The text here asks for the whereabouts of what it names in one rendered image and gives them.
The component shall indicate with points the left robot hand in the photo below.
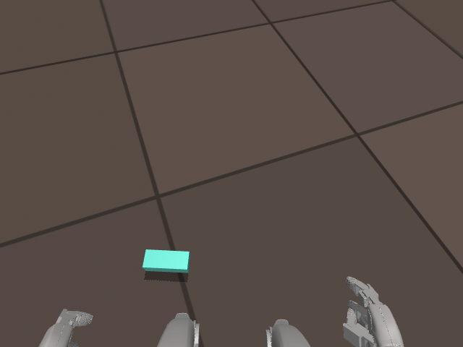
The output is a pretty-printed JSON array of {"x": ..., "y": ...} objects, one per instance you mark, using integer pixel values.
[{"x": 59, "y": 334}]

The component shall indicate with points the right robot hand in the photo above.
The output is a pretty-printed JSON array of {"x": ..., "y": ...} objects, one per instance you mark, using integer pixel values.
[{"x": 377, "y": 327}]

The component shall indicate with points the carton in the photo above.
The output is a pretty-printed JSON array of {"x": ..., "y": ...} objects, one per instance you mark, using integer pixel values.
[{"x": 166, "y": 261}]

